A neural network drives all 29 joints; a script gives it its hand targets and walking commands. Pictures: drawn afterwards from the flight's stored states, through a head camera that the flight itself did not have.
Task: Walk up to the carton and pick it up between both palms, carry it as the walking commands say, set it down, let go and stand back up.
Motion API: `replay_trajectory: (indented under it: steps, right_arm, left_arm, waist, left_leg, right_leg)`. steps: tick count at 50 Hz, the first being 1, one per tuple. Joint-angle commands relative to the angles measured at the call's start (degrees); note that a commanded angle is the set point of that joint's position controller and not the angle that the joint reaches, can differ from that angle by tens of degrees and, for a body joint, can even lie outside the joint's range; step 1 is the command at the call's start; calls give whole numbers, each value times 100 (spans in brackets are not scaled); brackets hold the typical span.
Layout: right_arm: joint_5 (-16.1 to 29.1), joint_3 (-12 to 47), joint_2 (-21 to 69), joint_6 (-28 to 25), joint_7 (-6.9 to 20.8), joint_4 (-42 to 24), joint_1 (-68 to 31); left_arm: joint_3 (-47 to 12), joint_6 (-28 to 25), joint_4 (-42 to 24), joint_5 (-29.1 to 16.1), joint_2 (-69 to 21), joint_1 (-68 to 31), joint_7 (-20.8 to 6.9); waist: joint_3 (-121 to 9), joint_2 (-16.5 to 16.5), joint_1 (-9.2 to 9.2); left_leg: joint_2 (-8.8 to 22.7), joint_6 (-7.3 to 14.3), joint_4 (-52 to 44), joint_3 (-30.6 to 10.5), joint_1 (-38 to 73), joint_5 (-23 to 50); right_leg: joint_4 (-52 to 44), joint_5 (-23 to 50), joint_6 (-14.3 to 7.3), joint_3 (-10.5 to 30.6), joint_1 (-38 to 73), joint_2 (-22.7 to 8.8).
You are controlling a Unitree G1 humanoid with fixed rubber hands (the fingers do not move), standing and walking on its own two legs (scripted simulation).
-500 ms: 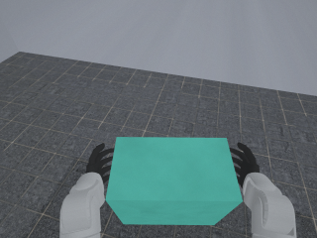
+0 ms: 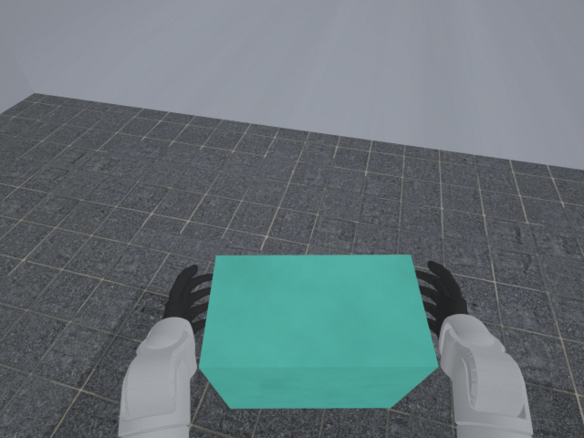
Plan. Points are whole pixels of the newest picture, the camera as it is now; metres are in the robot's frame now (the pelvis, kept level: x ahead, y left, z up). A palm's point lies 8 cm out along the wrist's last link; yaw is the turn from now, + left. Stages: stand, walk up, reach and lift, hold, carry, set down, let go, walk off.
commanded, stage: carry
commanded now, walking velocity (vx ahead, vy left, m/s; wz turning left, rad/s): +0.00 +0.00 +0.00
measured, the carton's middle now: (311, 339) +0.27 +0.00 -0.03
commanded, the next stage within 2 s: hold in 0.06 s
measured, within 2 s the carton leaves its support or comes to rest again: neither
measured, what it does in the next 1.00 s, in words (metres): stands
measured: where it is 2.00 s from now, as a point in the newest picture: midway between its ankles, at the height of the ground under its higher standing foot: outside the picture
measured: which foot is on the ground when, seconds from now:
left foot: down 0.00-1.00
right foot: down 0.00-1.00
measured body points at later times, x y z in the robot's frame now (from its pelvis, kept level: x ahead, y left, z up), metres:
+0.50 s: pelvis -0.04 +0.00 +0.01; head -0.05 -0.01 +0.46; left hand +0.25 +0.17 +0.03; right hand +0.24 -0.18 +0.03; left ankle -0.01 +0.09 -0.74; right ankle +0.01 -0.11 -0.74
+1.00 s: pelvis -0.03 -0.02 +0.00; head -0.03 -0.03 +0.45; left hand +0.29 +0.17 +0.00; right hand +0.29 -0.18 -0.01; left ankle -0.01 +0.09 -0.74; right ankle +0.01 -0.11 -0.74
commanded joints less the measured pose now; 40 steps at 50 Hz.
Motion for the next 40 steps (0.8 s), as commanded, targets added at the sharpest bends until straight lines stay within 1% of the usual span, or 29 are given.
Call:
replay_trajectory:
  steps: [1, 3, 4, 5, 6, 7, 8, 9, 10, 11, 12, 15, 17, 19, 21, 22, 23, 25, 26, 27, 28, 29, 30, 31, 32, 34, 35, 38, 40]
  right_arm:
    - [1072, 3280, 3284, -209, 444, -576, -2228]
    - [1077, 3297, 3297, -246, 452, -579, -2233]
    - [392, 1650, 1286, -324, 288, 1431, -942]
    - [431, 1757, 836, -742, 226, 1075, -1254]
    - [506, 1904, 927, -958, 203, 567, -1165]
    - [613, 2166, 1142, -1082, 167, 158, -1210]
    - [734, 2470, 1373, -1163, 129, -168, -1507]
    - [856, 2710, 1520, -1237, 132, -436, -1551]
    - [905, 2828, 1514, -1274, 128, -553, -1543]
    - [887, 2787, 1385, -1289, 128, -560, -1533]
    - [897, 2711, 1232, -1276, 141, -499, -1649]
    - [719, 2444, 1014, -1263, 145, -204, -1682]
    - [632, 2312, 1074, -1212, 168, 30, -1859]
    - [612, 2239, 1226, -1177, 208, 276, -2186]
    - [634, 2258, 1486, -1165, 272, 493, -2583]
    - [934, 2923, 2138, -1220, 472, 367, -2154]
    - [873, 2837, 2253, -1187, 551, 575, -2490]
    - [779, 2708, 2395, -1132, 679, 988, -2908]
    - [751, 2707, 2571, -1143, 761, 1182, -3197]
    - [739, 2702, 2741, -1188, 871, 1384, -3637]
    - [714, 2665, 3048, -1215, 983, 1584, -3994]
    - [685, 2591, 3356, -1270, 1098, 1851, -4361]
    - [640, 2511, 3760, -1319, 1202, 2093, -4642]
    - [582, 2403, 4113, -1375, 1312, 2427, -4959]
    - [493, 2283, 4522, -1416, 1400, 2754, -5134]
    - [330, 1971, 5028, -1520, 1545, 3397, -5407]
    - [269, 1807, 5188, -1572, 1586, 3639, -5541]
    - [93, 1311, 5219, -1673, 1594, 4123, -5684]
    - [3, 1081, 5146, -1722, 1541, 4232, -5593]
  left_arm:
    - [-3364, -294, -725, -1140, -3425, -2294, -595]
    - [-3382, -331, -731, -1146, -3440, -2297, -603]
    - [-1649, -396, 1279, -367, -1430, -934, -467]
    - [-1847, -854, 706, -424, -915, -1406, -428]
    - [-2111, -1078, 251, -541, -1039, -1557, -443]
    - [-2303, -1220, -79, -671, -1230, -1608, -461]
    - [-2424, -1324, -281, -779, -1403, -1776, -442]
    - [-2590, -1399, -525, -876, -1543, -1740, -420]
    - [-2640, -1438, -654, -938, -1537, -1684, -402]
    - [-2682, -1447, -666, -1024, -1513, -1668, -399]
    - [-2599, -1421, -530, -1022, -1421, -1725, -391]
    - [-2590, -1403, -88, -1100, -1428, -1923, -427]
    - [-2537, -1373, 153, -1088, -1522, -2150, -458]
    - [-2442, -1360, 429, -1044, -1671, -2425, -508]
    - [-2369, -1366, 691, -994, -1920, -2704, -567]
    - [-3159, -1357, 159, -1368, -2922, -2372, -605]
    - [-2998, -1328, 447, -1225, -3046, -2677, -647]
    - [-2674, -1251, 1058, -958, -3116, -2948, -705]
    - [-2530, -1255, 1303, -831, -3232, -3090, -737]
    - [-2339, -1274, 1589, -701, -3375, -3323, -773]
    - [-2245, -1316, 1828, -607, -3617, -3645, -845]
    - [-2119, -1369, 2120, -500, -3844, -3957, -927]
    - [-2089, -1440, 2325, -450, -4138, -4328, -1041]
    - [-1986, -1508, 2637, -367, -4391, -4677, -1166]
    - [-1977, -1592, 2865, -345, -4683, -5060, -1311]
    - [-1704, -1733, 3387, -245, -5017, -5593, -1559]
    - [-1511, -1790, 3616, -175, -5105, -5795, -1656]
    - [-978, -1863, 4220, 98, -5082, -5899, -1854]
    - [-759, -1896, 4444, 244, -4985, -5715, -1943]
  waist:
    - [-1206, 94, 0]
    - [-1213, 95, -1]
    - [486, 449, 95]
    - [338, 564, -28]
    - [-230, 419, -79]
    - [-699, 321, -63]
    - [-1038, 172, -2]
    - [-1415, 180, 77]
    - [-1554, 203, 140]
    - [-1502, 237, 99]
    - [-1310, 388, 149]
    - [-805, 180, -70]
    - [-614, 158, -120]
    - [-487, 155, -108]
    - [-498, 142, -40]
    - [-1178, 153, -579]
    - [-1005, 103, -484]
    - [-481, 134, -324]
    - [-334, 141, -203]
    - [-218, 240, -54]
    - [-166, 177, 0]
    - [-181, 185, 62]
    - [-245, 80, 36]
    - [-294, 55, 59]
    - [-345, -59, -27]
    - [-377, -83, -69]
    - [-392, -63, -56]
    - [-434, 75, -102]
    - [-461, 65, -162]
  left_leg:
    - [734, -40, -448, -747, 278, 1367]
    - [735, -39, -445, -750, 279, 1371]
    - [-465, -2, -968, -1214, 684, 1640]
    - [-481, 40, -1039, -1294, 585, 1807]
    - [-480, 73, -1052, -1337, 746, 2081]
    - [-467, 106, -1007, -1361, 908, 2621]
    - [-459, 118, -977, -1342, 1019, 3079]
    - [-442, 96, -967, -1358, 1126, 3521]
    - [-434, 72, -994, -1350, 1198, 3716]
    - [-418, 32, -1049, -1354, 1310, 3653]
    - [-421, 1, -1152, -1345, 1221, 3134]
    - [-430, -7, -1216, -1339, 1256, 2226]
    - [-424, 12, -1254, -1318, 1079, 1623]
    - [-429, 53, -1240, -1303, 890, 1086]
    - [-439, 96, -1184, -1296, 776, 773]
    - [-274, 56, -1203, -1620, 1392, 1102]
    - [-306, 68, -1215, -1611, 1234, 997]
    - [-358, 72, -1254, -1597, 860, 487]
    - [-372, 88, -1246, -1589, 714, 249]
    - [-366, 117, -1256, -1569, 611, -135]
    - [-397, 152, -1212, -1556, 525, -369]
    - [-423, 185, -1150, -1535, 483, -643]
    - [-468, 190, -1042, -1517, 479, -696]
    - [-510, 214, -942, -1482, 439, -931]
    - [-551, 220, -827, -1485, 405, -984]
    - [-601, 214, -651, -1486, 299, -984]
    - [-618, 214, -590, -1486, 228, -962]
    - [-597, 207, -503, -1523, 89, -827]
    - [-583, 212, -454, -1546, 12, -575]
  right_leg:
    - [-337, 1135, -50, 752, 596, -645]
    - [-339, 1124, -51, 753, 590, -643]
    - [-1067, 1336, -317, 1611, 1390, 564]
    - [-1088, 1405, -386, 1654, 1317, 588]
    - [-1064, 1754, -348, 1604, 1680, 632]
    - [-1007, 2269, -281, 1591, 1944, 663]
    - [-977, 2675, -212, 1564, 2145, 716]
    - [-921, 3026, -184, 1575, 2332, 735]
    - [-913, 3189, -186, 1580, 2402, 750]
    - [-952, 3107, -222, 1557, 2299, 765]
    - [-1006, 2693, -300, 1534, 2178, 779]
    - [-1080, 1883, -385, 1518, 1665, 797]
    - [-1079, 1386, -408, 1488, 1524, 798]
    - [-1056, 919, -416, 1480, 1433, 793]
    - [-995, 633, -399, 1480, 1381, 789]
    - [-675, 1496, -267, 1545, 1820, 808]
    - [-702, 1279, -231, 1551, 1663, 819]
    - [-745, 730, -211, 1517, 1463, 826]
    - [-728, 486, -212, 1513, 1409, 829]
    - [-704, 118, -219, 1487, 1329, 836]
    - [-692, -141, -219, 1494, 1235, 845]
    - [-698, -473, -210, 1508, 1166, 829]
    - [-736, -658, -192, 1547, 1052, 800]
    - [-772, -1021, -172, 1575, 987, 773]
    - [-814, -1220, -154, 1636, 931, 743]
    - [-845, -1531, -148, 1774, 918, 689]
    - [-842, -1602, -149, 1832, 950, 671]
    - [-801, -1466, -153, 1928, 1057, 603]
    - [-775, -1114, -137, 1941, 1064, 550]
